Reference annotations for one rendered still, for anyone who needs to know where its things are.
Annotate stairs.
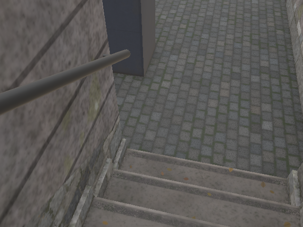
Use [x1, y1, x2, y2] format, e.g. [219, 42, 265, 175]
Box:
[82, 148, 301, 227]

